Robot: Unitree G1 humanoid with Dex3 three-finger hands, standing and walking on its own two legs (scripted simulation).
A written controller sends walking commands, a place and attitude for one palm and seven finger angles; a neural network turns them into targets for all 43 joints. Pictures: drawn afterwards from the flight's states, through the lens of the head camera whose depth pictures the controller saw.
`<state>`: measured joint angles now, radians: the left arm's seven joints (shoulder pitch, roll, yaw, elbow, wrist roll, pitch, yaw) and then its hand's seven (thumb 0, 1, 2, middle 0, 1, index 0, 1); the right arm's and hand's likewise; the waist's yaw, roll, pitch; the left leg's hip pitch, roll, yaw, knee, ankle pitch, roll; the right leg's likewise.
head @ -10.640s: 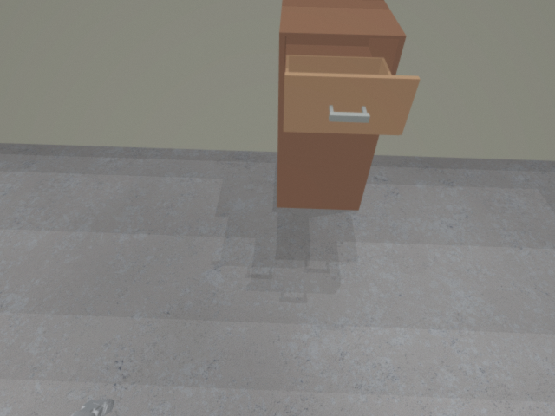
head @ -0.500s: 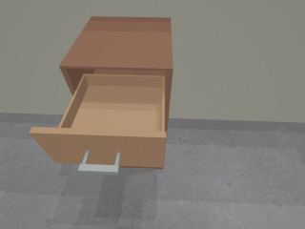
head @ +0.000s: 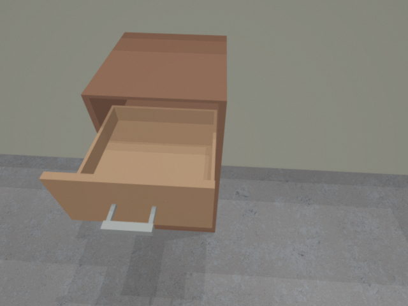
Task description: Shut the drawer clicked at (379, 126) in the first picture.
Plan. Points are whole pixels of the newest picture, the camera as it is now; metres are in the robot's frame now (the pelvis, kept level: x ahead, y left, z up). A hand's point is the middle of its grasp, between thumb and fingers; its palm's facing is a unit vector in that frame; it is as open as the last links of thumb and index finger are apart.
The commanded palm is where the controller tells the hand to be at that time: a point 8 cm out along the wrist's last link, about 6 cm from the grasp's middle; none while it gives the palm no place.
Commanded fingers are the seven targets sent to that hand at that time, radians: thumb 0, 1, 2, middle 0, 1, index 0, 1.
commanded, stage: come to a stop and stand still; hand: left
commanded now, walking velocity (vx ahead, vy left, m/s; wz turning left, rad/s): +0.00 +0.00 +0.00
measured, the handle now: (130, 219) +0.30 +0.19 -0.03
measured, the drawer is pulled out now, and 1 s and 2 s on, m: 0.29 0.29 0.29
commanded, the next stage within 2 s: look again from close up in 0.06 s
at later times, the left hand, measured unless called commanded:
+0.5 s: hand out of the picture +0.05 +0.20 -0.18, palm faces +0.03 -0.98 -0.22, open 7.3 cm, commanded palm none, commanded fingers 0.00 0.90 0.90 -0.20 -0.30 -0.20 -0.30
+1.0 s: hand (112, 253) +0.22 +0.20 -0.02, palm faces +0.23 -0.97 -0.12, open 7.0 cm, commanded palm +0.13 +0.24 -0.06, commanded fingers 0.00 0.90 0.90 -0.42 -0.54 -0.42 -0.54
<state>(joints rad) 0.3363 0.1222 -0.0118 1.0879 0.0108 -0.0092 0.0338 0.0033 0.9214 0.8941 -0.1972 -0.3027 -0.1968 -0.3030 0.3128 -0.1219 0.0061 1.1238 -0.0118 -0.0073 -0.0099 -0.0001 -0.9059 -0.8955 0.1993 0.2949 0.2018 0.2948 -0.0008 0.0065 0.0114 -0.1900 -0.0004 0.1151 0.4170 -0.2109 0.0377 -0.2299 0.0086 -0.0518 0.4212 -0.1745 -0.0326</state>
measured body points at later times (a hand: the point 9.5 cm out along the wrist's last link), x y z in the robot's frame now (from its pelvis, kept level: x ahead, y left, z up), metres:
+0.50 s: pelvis +0.03 +0.03 -0.01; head +0.04 +0.02 +0.44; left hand +0.05 +0.25 -0.16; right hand +0.03 -0.19 -0.17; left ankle +0.01 +0.09 -0.74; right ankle +0.03 -0.10 -0.74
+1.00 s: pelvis +0.03 +0.02 -0.01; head +0.03 +0.00 +0.44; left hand +0.21 +0.25 -0.01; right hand +0.14 -0.23 -0.13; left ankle +0.01 +0.09 -0.74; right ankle +0.04 -0.10 -0.74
